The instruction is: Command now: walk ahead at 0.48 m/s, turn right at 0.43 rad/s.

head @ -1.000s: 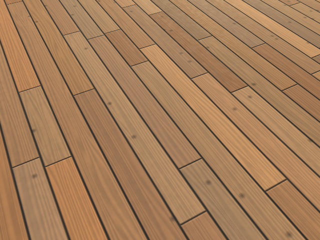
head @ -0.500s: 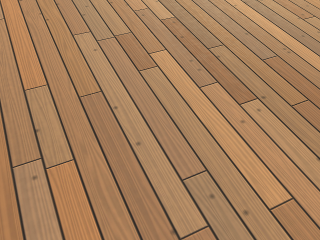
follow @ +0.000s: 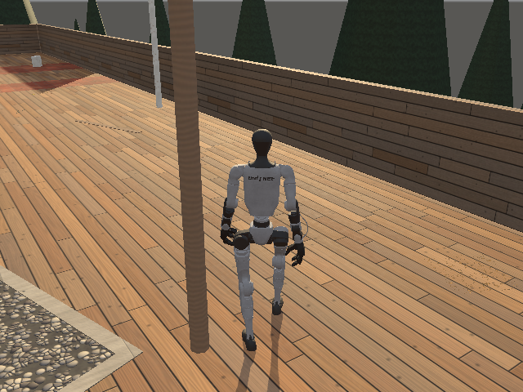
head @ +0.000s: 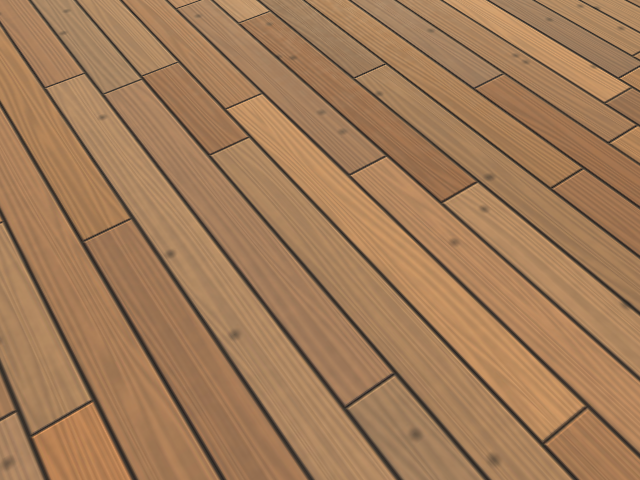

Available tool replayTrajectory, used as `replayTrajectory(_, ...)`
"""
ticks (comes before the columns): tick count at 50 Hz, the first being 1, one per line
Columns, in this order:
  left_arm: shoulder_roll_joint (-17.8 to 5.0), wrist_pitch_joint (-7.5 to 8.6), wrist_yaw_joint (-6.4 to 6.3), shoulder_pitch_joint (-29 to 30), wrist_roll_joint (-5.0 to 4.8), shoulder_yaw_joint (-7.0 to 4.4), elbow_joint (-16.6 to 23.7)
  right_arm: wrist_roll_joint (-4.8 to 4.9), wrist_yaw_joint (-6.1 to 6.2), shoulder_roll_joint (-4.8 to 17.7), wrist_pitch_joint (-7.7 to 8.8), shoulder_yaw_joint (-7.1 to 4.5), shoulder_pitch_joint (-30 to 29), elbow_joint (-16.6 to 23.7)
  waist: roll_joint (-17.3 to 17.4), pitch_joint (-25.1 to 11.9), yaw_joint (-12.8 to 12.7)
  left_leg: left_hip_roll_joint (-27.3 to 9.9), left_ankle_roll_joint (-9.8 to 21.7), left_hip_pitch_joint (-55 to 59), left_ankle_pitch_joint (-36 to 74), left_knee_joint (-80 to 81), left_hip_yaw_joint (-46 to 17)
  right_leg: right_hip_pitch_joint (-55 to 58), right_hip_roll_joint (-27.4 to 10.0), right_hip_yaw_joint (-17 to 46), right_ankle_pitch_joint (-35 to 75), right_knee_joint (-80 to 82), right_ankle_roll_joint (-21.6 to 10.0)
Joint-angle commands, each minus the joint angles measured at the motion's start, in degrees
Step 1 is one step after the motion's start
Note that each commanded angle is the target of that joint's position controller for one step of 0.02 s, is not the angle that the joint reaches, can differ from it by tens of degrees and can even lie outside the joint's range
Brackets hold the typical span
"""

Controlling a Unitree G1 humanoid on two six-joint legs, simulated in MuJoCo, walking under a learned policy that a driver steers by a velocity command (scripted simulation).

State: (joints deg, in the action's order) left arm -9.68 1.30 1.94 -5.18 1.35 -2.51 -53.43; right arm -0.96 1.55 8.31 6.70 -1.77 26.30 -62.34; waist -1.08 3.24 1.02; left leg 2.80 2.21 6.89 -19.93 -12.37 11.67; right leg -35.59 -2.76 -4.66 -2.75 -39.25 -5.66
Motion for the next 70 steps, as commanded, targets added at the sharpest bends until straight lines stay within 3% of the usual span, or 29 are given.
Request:
replayTrajectory(1,-3.41,1.05,0.06,2.72,0.91,-0.99,3.77,-0.09,1.36,9.08,0.43,-1.63,2.24,1.75,5.64,0.95,-0.97,-16.08,4.89,-1.78,53.93,-4.14,-0.79,7.41,4.65,-5.73,-2.2,3.95,-2.55)
replayTrajectory(4,-6.64,1.55,-0.37,-12.91,1.09,-3.12,-0.62,-0.61,1.64,11.01,-1.03,-2.25,0.49,2.4,6.86,-6.55,-8.08,-16.21,4.03,-3.71,60.83,-30.41,1.04,24.23,9.2,-5.63,-7.53,8.67,-6.47)
replayTrajectory(5,-10.91,1.52,-0.93,-19.9,1.75,-4.78,-1.97,-0.54,1.11,10.8,-1.08,-2.19,-1.1,4.02,4.07,-10.02,-11.91,-14.61,2.85,-14.24,46.34,-47.62,1.16,35.23,2.73,4.37,-13.85,11.27,-9.45)
replayTrajectory(6,-15.93,1.28,-1.35,-19.83,1.88,-6.4,-0.61,1.2,-0.38,4.16,-0.81,-1.26,0.53,7.46,-13.38,-14.95,-8.32,-0.93,-0.13,-39.93,-3.85,-74.0,-0.81,51.25,-15.97,40.42,-17.56,18.75,-19.94)
replayTrajectory(7,-15.93,0.52,-1.01,-18.36,0.08,-6.1,-0.08,0.64,-1.42,9.47,-0.06,-2.12,-5.56,9.73,-2.28,-16.08,-8.19,-1.33,0.75,-47.17,-5.25,-76.53,-12.91,50.09,-17.01,48.19,-19.64,25.65,-20.3)
replayTrajectory(8,-14.11,0.53,-1.37,-14.48,-0.04,-5.46,0.21,0.94,-1.96,9.17,0.57,-2.02,-10.61,11.44,0.55,-8.86,-6.8,-5.05,1.4,-50.38,-0.42,-73.42,-14.02,44.03,-16.33,39.73,-18.68,25.92,-18.11)
replayTrajectory(10,-9.28,1.46,-1.57,-10.47,-0.29,-4.12,0.33,-0.14,-1.67,8.62,0.26,-2.19,-11.23,11.54,6.3,-2.7,-2.15,-9.04,0.86,-43.72,3.84,-61.71,-14.33,30.86,-11.08,29.27,-6.27,27.19,-12.89)
replayTrajectory(13,-9.42,3.03,-1.92,-10.87,-1.66,-3.68,0.15,-2.26,-1.51,7.23,-2.8,-1.91,-7.93,11.12,1.13,-2.22,0.45,-9.93,-1.54,-38.38,2.64,-54.19,-13.79,24.5,-6.01,21.08,6.62,27.1,-11.69)
replayTrajectory(19,-11.05,2.59,-1.25,-18.62,-1.57,-3.72,0.08,-1.54,-2.25,8.74,-4.12,-1.93,-23.11,17.85,-0.33,-1.3,-3.75,-9.24,-4.91,-46.77,15.28,-40.5,-11.56,30.0,-3.56,20.72,10.16,28.01,-7.84)
replayTrajectory(22,-10.44,1.73,-2.69,-22.43,-1.0,-3.31,0.62,-1.23,-2.23,8.59,-4.36,-1.48,-27.56,19.54,-1.91,-1.31,-5.65,-8.32,-4.89,-52.82,17.52,-37.23,-12.79,36.35,-4.22,23.37,10.87,26.66,-6.83)
replayTrajectory(28,-12.43,1.78,-3.05,-26.27,-0.03,-3.2,0.85,-0.67,-2.97,8.67,-3.72,-0.59,-37.27,24.38,-3.55,0.69,-7.45,-3.92,-4.58,-48.45,16.21,-25.23,-11.37,38.48,-3.7,24.21,18.92,21.94,-7.3)
replayTrajectory(30,-11.84,1.98,-3.33,-26.02,0.21,-2.87,1.0,-0.22,-2.75,9.3,-3.78,-0.49,-35.1,25.17,-4.84,1.13,-6.32,-2.86,-3.16,-43.04,15.62,-20.04,-11.78,38.43,-4.34,26.13,21.44,20.03,-5.94)
replayTrajectory(33,-15.04,2.94,-2.66,-20.28,-0.2,-3.41,2.15,-0.12,-0.85,13.29,-2.66,-2.0,-18.65,21.55,-2.24,-6.29,2.65,-0.53,-0.12,-15.91,13.58,-12.98,-11.03,30.3,-0.5,23.07,30.6,4.37,-1.89)
replayTrajectory(34,-12.94,3.74,-2.09,-19.05,-1.14,-3.12,4.07,-1.29,-0.09,17.2,-1.51,-2.94,-8.87,20.34,2.11,-14.57,6.15,-9.63,2.4,-1.52,5.98,-13.29,-19.97,23.5,2.71,21.34,18.87,-8.48,-1.1)
replayTrajectory(35,-6.25,3.91,-1.92,-23.96,-2.79,-1.68,4.93,-2.92,0.34,21.05,-1.53,-3.94,-4.33,20.42,13.21,-22.31,4.47,-25.35,7.13,12.54,1.81,-10.99,-42.04,8.8,10.33,14.25,-18.62,-24.45,0.91)
replayTrajectory(36,-9.94,3.41,-2.0,-29.07,-2.0,-2.23,3.84,-2.14,-0.21,21.3,-2.26,-4.52,-5.22,19.51,17.51,-23.88,1.47,-28.02,12.08,9.77,0.42,-4.86,-59.76,3.68,10.73,13.17,-26.78,-32.73,0.95)
replayTrajectory(38,-9.87,2.65,-1.35,-21.92,0.13,-1.86,3.2,-0.72,-1.54,11.33,-2.08,-2.66,-13.17,20.05,3.53,-8.78,-0.22,-21.51,11.12,-6.54,-0.81,-2.9,-43.71,2.7,5.72,12.06,-18.09,-33.14,1.48)
replayTrajectory(39,-9.13,2.59,-0.92,-18.52,0.55,-1.75,4.33,-0.85,-1.73,10.01,-1.95,-2.19,-14.25,19.59,2.83,-6.11,-1.04,-18.41,9.84,-10.85,3.95,-1.87,-37.41,3.35,4.07,11.37,-16.65,-29.86,1.73)
replayTrajectory(43,-7.27,1.99,-0.06,-15.29,1.98,-1.17,6.37,0.27,-2.58,10.68,-0.35,-2.17,-7.93,15.14,6.97,-4.74,-2.69,-13.74,10.76,-15.47,27.32,-1.07,-28.38,5.29,1.4,6.83,-16.55,-22.88,3.22)
replayTrajectory(48,-5.39,2.2,0.57,-2.7,1.22,0.64,11.1,0.51,-2.42,12.64,-1.17,-3.0,-4.76,14.03,6.91,-1.39,-0.85,-11.02,10.69,-21.53,19.38,2.73,-25.08,7.2,0.45,3.67,-9.19,-4.9,5.87)
replayTrajectory(52,-7.23,2.15,0.18,3.15,0.3,0.67,13.01,0.5,-2.75,14.21,-2.55,-3.47,-1.74,14.1,6.37,-3.02,0.76,-11.93,10.39,-19.33,21.82,-1.06,-27.8,11.1,2.89,3.62,-7.35,2.58,6.52)
replayTrajectory(56,-8.33,3.9,-1.46,-2.33,0.2,0.15,12.16,0.49,-1.96,15.5,-2.86,-4.27,-2.61,14.81,3.91,-4.2,-2.68,-9.99,6.95,-22.08,18.12,-9.55,-29.98,25.87,3.98,4.51,-6.22,14.69,5.67)
replayTrajectory(57,-11.5,4.7,-2.33,-8.31,1.06,-0.82,11.08,0.97,-2.0,13.58,-2.42,-3.88,-3.31,15.54,0.82,-7.69,-5.24,-6.39,5.03,-26.42,15.88,-18.47,-27.49,35.37,-1.45,10.17,-9.15,17.19,3.94)
replayTrajectory(58,-16.98,4.85,-3.25,-16.13,2.41,-2.07,10.92,2.28,-2.06,8.26,-2.0,-2.58,-3.98,18.12,-8.5,-14.87,-8.35,-0.69,2.5,-36.05,2.97,-34.75,-19.52,47.91,-16.25,25.44,-21.03,21.37,0.37)
replayTrajectory(59,-20.06,3.6,-3.33,-16.96,1.71,-3.27,9.73,1.8,-1.8,9.24,-2.68,-2.73,-1.62,19.47,-14.98,-13.61,-6.24,2.45,2.21,-46.33,-11.97,-43.99,-13.79,46.61,-23.39,41.6,-28.11,26.85,-4.37)
replayTrajectory(60,-14.59,3.21,-3.03,-13.71,1.3,-2.21,10.68,0.3,-1.71,11.56,-3.79,-3.27,-1.41,17.71,-6.54,-8.33,-4.29,-2.24,2.86,-47.49,-9.09,-49.99,-15.98,41.16,-21.31,38.79,-32.17,26.61,-4.97)
replayTrajectory(62,-8.78,3.72,-2.42,-8.72,0.62,-0.76,11.41,-0.27,-2.89,9.76,-4.43,-3.19,-4.03,17.27,-3.24,-2.22,-2.1,-5.08,2.11,-45.82,-1.47,-50.17,-15.92,33.09,-15.6,25.15,-19.66,28.92,-2.92)
replayTrajectory(64,-7.99,4.55,-2.59,-9.1,0.33,-0.54,10.62,-1.13,-3.74,9.59,-5.47,-3.34,-5.49,17.65,-4.97,-1.35,-1.16,-6.12,0.86,-45.29,2.38,-50.78,-14.73,31.37,-12.22,16.52,-8.2,29.92,-1.78)
replayTrajectory(70,-9.29,5.5,-2.36,-14.44,-0.4,-1.26,7.74,-1.27,-5.17,8.87,-6.68,-2.93,-14.98,21.75,-3.53,-1.51,-1.5,-6.83,-1.28,-51.22,11.31,-48.36,-13.28,34.59,-11.78,4.73,11.56,29.67,-2.68)
